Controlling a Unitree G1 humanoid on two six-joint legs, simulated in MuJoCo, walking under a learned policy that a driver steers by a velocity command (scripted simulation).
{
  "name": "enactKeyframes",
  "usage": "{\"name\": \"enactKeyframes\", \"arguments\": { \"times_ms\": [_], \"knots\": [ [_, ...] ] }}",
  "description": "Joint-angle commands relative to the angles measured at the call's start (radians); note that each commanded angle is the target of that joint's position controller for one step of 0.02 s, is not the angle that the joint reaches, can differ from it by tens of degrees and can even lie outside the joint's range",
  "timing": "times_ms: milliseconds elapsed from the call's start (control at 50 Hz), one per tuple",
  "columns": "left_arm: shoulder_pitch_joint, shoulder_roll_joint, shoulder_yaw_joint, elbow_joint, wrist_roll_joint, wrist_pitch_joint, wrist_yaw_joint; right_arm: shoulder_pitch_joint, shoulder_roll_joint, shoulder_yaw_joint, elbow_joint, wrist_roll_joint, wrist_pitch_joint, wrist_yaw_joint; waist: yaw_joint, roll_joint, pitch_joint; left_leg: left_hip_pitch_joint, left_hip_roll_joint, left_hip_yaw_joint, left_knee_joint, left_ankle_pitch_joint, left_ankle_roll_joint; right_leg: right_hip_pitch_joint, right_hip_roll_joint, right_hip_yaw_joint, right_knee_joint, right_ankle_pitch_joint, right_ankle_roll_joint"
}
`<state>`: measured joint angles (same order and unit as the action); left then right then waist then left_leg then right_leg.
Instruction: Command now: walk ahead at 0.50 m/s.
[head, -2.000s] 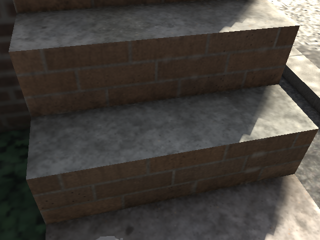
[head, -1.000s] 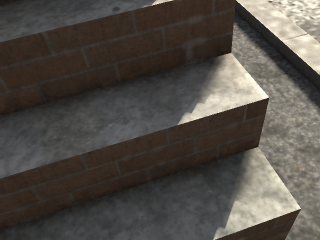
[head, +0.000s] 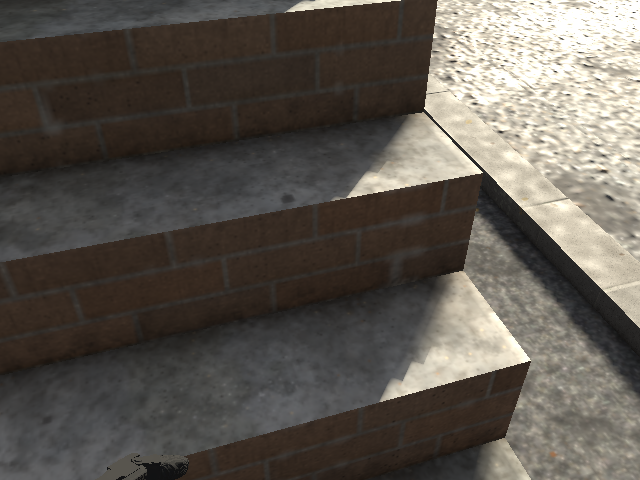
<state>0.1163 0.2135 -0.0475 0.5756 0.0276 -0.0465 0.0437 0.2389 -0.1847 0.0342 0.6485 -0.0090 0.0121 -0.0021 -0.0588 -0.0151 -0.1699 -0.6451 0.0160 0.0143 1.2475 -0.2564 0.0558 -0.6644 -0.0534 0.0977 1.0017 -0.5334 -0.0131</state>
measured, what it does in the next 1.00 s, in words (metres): steps to the left: right foot 0.22 m lower, then left foot 0.22 m higher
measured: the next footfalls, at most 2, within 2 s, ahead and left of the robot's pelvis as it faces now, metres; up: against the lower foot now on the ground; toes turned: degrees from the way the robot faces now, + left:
right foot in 0.36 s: -0.08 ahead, -0.05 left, -0.22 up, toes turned -7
left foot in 0.74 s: +0.10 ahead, +0.23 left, +0.00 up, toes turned +9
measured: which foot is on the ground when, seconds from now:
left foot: down 0.00-0.30, up 0.32-0.72, down 0.74-1.00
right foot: down 0.00-0.00, up 0.02-0.34, down 0.36-0.72, up 0.74-1.00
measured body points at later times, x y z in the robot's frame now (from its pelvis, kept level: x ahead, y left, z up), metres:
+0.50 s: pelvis -0.05 +0.02 -0.17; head -0.03 +0.03 +0.28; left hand +0.04 +0.27 -0.31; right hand +0.08 -0.19 -0.27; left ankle -0.04 +0.16 -0.54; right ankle -0.12 -0.05 -0.89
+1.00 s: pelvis -0.01 +0.11 +0.01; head -0.06 +0.11 +0.46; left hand +0.21 +0.31 -0.03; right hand +0.07 -0.11 -0.13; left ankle +0.06 +0.21 -0.67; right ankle +0.00 -0.04 -0.46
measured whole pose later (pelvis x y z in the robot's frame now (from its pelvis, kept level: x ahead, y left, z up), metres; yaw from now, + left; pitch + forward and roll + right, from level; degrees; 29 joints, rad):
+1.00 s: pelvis -0.01 +0.11 +0.01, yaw +0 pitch +1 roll -1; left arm 0.06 0.16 -0.07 0.64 0.00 -0.05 -0.08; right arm 0.30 -0.17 0.04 0.95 -0.05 -0.05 0.00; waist 0.05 0.01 -0.15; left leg -0.60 0.06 0.08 0.96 -0.40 0.08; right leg -0.99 0.06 0.10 1.94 0.07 -0.11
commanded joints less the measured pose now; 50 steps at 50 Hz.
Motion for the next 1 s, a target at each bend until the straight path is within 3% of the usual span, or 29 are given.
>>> {"name": "enactKeyframes", "arguments": {
  "times_ms": [20,40,60,80,100,120,200,280,340,360,380,400,420,440,460,500,560,600,620,640,660,680,720,740,760,780,820,880,1000],
  "knots": [
    [-0.135,-0.121,-0.038,-0.116,-0.025,0.015,0.001,0.195,0.069,0.007,0.143,-0.056,0.002,0.011,-0.035,0.142,0.079,0.237,-0.018,0.203,-0.676,0.176,0.036,-0.117,0.127,-0.23,0.372,0.027,-0.023],
    [-0.214,-0.174,-0.047,-0.204,0.007,0.006,-0.025,0.284,0.066,0.023,0.147,-0.114,-0.054,0.02,-0.034,0.312,0.154,0.124,0.03,-0.239,-0.582,0.47,0.14,-0.259,0.203,-0.166,0.813,-0.013,0.032],
    [0.012,-0.213,-0.047,-0.217,-0.036,0.009,-0.04,0.064,-0.06,0.018,0.031,-0.103,-0.057,0.016,0.192,0.344,0.082,0.164,0.198,-0.634,-0.689,0.346,0.264,-0.392,0.223,0.133,1.07,0.037,0.072],
    [-0.016,-0.047,-0.028,-0.198,-0.046,0.016,-0.052,-0.035,-0.142,-0.02,-0.062,-0.055,-0.056,-0.003,0.146,0.186,0.088,0.052,0.296,-0.796,-0.798,-0.254,0.279,-0.34,0.119,0.18,0.957,0.104,0.09],
    [-0.09,0.052,-0.004,-0.195,-0.032,0.038,-0.053,-0.021,-0.131,-0.03,-0.065,-0.029,-0.062,0.003,0.08,-0.027,0.186,0.007,0.261,-0.654,-0.741,-0.428,0.233,-0.331,0.09,0.075,0.862,0.205,0.105],
    [-0.204,0.043,-0.01,-0.226,-0.018,0.047,-0.052,0.028,-0.126,-0.034,-0.038,-0.023,-0.081,-0.009,0.031,-0.075,0.25,-0.031,0.27,-0.674,-0.703,-0.418,0.2,-0.344,0.045,0.144,0.821,0.24,0.104],
    [-0.08,0.087,0.026,-0.149,-0.031,0.073,-0.053,0.017,-0.074,-0.011,-0.055,-0.06,-0.116,-0.054,0.091,-0.04,0.056,-0.085,0.144,-0.417,-0.427,-0.181,0.157,0.044,0.069,-0.057,0.617,0.548,0.088],
    [-0.036,0.052,0.029,-0.061,-0.014,0.086,-0.057,0.075,-0.09,-0.02,-0.052,-0.021,-0.072,-0.056,0.053,0.048,0.092,-0.122,0.016,-0.121,-0.181,-0.214,0.053,0.412,0.034,-0.174,-0.452,0.537,-0.066],
    [0.01,-0.042,0.003,0.085,0.02,0.086,-0.083,0.089,-0.032,-0.021,-0.095,0.018,-0.05,-0.044,-0.017,-0.14,0.249,-0.28,-0.22,0.008,0.666,-0.374,-0.009,0.423,-0.061,-0.15,-0.977,1.026,-0.159],
    [-0.03,-0.02,-0.002,0.129,0.031,0.082,-0.076,0.109,0.052,-0.009,-0.119,0.034,-0.052,-0.023,-0.077,-0.128,0.229,-0.476,-0.258,-0.067,1.04,-0.418,-0.015,0.519,-0.116,-0.139,-0.834,1.261,-0.127],
    [0.033,0.103,0.023,0.15,0.027,0.065,-0.053,0.097,0.086,0.014,-0.148,0.038,-0.086,0.005,-0.064,-0.094,0.088,-0.745,-0.213,-0.1,1.214,-0.452,-0.039,0.817,-0.219,-0.047,-0.418,1.819,-0.088],
    [0.153,0.233,0.078,0.176,-0.015,0.044,-0.016,0.195,0.023,0.035,-0.138,0.023,-0.116,0.023,-0.061,-0.148,-0.089,-0.977,-0.05,-0.253,1.274,-0.43,-0.047,1.082,-0.393,0.121,-0.377,1.582,-0.183],
    [0.158,0.21,0.078,0.154,-0.032,0.046,-0.016,0.161,-0.038,0.034,-0.115,0.021,-0.127,0.043,-0.006,-0.022,-0.124,-1.142,-0.035,-0.245,1.23,-0.339,-0.066,1.25,-0.351,0.129,-0.411,1.14,-0.204],
    [0.142,0.291,0.108,0.124,-0.052,0.041,-0.012,0.098,-0.045,0.048,-0.141,0.021,-0.117,0.04,-0.007,-0.061,-0.17,-1.147,0.056,-0.255,1.207,-0.317,-0.098,1.236,-0.453,0.302,-0.535,0.714,-0.289],
    [0.068,0.305,0.112,0.124,-0.059,0.038,0.002,0.014,-0.004,0.065,-0.162,0.029,-0.098,0.017,-0.03,-0.038,-0.12,-1.11,0.129,-0.256,1.141,-0.267,-0.147,1.058,-0.522,0.47,-0.682,0.353,-0.328],
    [0.071,0.23,0.081,0.143,-0.02,0.028,0.008,-0.213,0.004,0.076,-0.175,0.009,-0.069,-0.01,0.063,0.148,0.092,-1.024,0.116,-0.165,1.145,-0.19,-0.195,0.748,-0.429,0.446,-0.807,0.221,-0.28],
    [0.169,0.145,0.051,0.267,-0.016,0.024,0.008,-0.458,0.084,0.125,-0.303,-0.013,-0.082,0.003,0.08,0.037,0.262,-1.009,0.146,-0.135,1.048,-0.21,-0.128,0.54,-0.284,0.248,-0.869,0.344,-0.227],
    [0.092,0.153,0.052,0.291,-0.051,0.04,0.007,-0.404,0.098,0.161,-0.32,-0.013,-0.092,0.023,-0.01,-0.013,0.206,-0.401,0.145,0.078,0.51,-0.213,-0.02,0.223,-0.193,0.004,-1.061,0.611,-0.213],
    [0.177,0.144,0.046,0.335,-0.091,0.045,0.001,-0.435,0.08,0.155,-0.313,-0.005,-0.097,0.023,0.003,0.002,0.138,-0.105,0.062,0.203,0.308,-0.298,0.025,0.173,-0.15,-0.12,-1.031,1.144,-0.196],
    [0.258,0.145,0.039,0.399,-0.088,0.021,-0.004,-0.339,0.042,0.102,-0.248,-0.005,-0.104,0.024,-0.032,-0.058,-0.047,0.146,-0.035,0.267,0.375,-0.283,0.074,0.267,-0.164,-0.151,-0.871,1.964,-0.221],
    [0.44,0.165,0.039,0.435,-0.105,-0.012,-0.018,-0.324,0.033,0.1,-0.257,0.0,-0.128,0.03,0.006,-0.092,-0.201,0.296,-0.053,0.179,0.236,-0.313,0.123,0.324,-0.169,-0.11,-0.683,2.283,-0.211],
    [0.417,0.317,0.073,0.428,-0.097,-0.02,-0.025,-0.026,-0.013,0.072,-0.192,-0.016,-0.11,0.021,-0.135,-0.159,-0.399,0.421,-0.045,0.009,0.075,-0.319,0.138,0.471,-0.241,-0.083,-0.577,2.256,-0.251],
    [0.224,0.349,0.091,0.366,-0.063,-0.003,-0.049,0.187,-0.142,-0.001,0.013,-0.05,-0.043,0.02,-0.176,0.001,-0.422,0.479,-0.087,-0.035,-0.127,-0.341,0.085,0.51,-0.226,-0.109,-0.515,1.601,-0.298],
    [0.095,0.26,0.079,0.309,-0.022,0.012,-0.055,0.148,-0.181,-0.027,0.099,-0.063,-0.007,0.025,-0.13,0.102,-0.238,0.356,-0.07,-0.084,-0.231,-0.503,0.095,0.39,-0.131,-0.162,-0.412,1.159,-0.313],
    [-0.065,0.155,0.059,0.224,-0.01,0.022,-0.083,0.05,-0.174,-0.029,0.077,-0.082,0.01,0.017,-0.081,0.243,-0.068,0.215,0.098,-0.522,-0.627,-0.759,0.196,0.16,0.013,-0.104,-0.032,0.616,-0.315],
    [-0.143,0.099,0.058,0.138,-0.011,0.011,-0.109,-0.025,-0.143,-0.015,0.064,-0.109,-0.003,0.006,-0.054,0.197,0.003,0.049,0.188,-0.806,-0.833,-0.899,0.232,0.061,0.08,0.058,0.492,0.473,-0.284],
    [-0.127,-0.055,0.013,0.014,0.008,-0.008,-0.146,-0.124,-0.015,0.017,0.112,-0.012,-0.039,0.007,0.108,0.147,0.2,-0.087,0.202,-0.625,-0.725,-0.842,0.157,-0.232,0.099,0.086,0.807,0.357,-0.222],
    [-0.004,-0.041,-0.013,0.038,-0.026,-0.017,-0.158,-0.093,0.06,0.028,0.209,-0.016,-0.077,0.024,0.171,0.098,0.195,-0.069,0.193,-0.436,-0.679,-0.646,0.128,-0.327,0.115,0.095,1.011,0.488,-0.179],
    [0.003,-0.009,-0.023,0.059,-0.021,0.021,-0.095,-0.135,-0.088,-0.001,0.179,-0.042,-0.101,-0.006,0.177,0.077,0.139,-0.087,0.266,-0.312,-0.799,-0.586,0.19,-0.373,0.078,-0.054,0.926,0.616,-0.039]
  ]
}}
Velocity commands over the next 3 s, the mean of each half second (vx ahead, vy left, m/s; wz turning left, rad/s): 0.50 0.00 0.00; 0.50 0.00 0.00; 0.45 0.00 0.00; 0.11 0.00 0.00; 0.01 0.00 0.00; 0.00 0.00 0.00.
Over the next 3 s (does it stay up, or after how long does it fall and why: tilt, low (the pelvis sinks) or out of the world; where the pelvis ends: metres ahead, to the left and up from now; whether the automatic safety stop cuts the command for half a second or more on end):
stays up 0.08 0.07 0.06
